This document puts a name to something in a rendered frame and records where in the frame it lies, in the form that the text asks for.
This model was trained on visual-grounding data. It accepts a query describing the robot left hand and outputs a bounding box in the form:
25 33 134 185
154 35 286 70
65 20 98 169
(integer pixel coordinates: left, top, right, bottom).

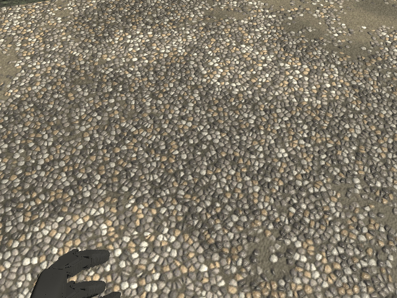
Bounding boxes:
30 249 121 298

